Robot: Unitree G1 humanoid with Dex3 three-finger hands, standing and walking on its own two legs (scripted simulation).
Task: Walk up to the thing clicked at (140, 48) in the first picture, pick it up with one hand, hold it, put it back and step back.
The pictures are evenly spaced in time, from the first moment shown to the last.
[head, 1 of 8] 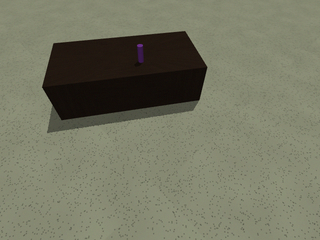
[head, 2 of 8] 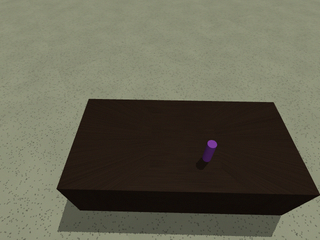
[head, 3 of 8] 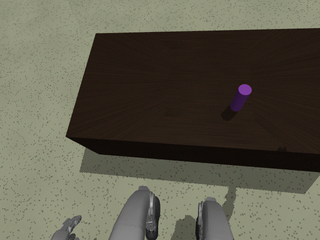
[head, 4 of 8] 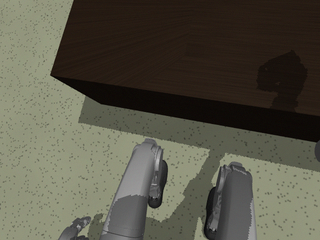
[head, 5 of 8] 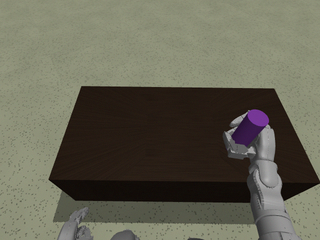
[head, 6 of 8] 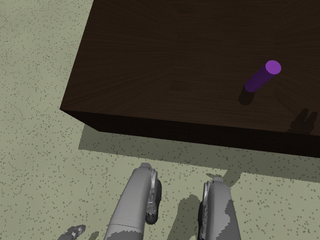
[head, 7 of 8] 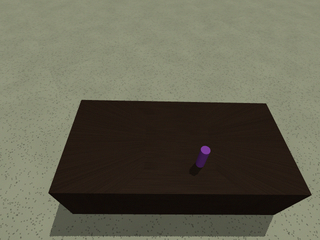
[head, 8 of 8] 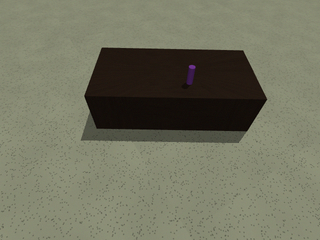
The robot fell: no
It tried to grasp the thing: yes
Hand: right
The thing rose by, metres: 0.40
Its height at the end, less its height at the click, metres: +0.00
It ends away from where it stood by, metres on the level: 0.02
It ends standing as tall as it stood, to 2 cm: yes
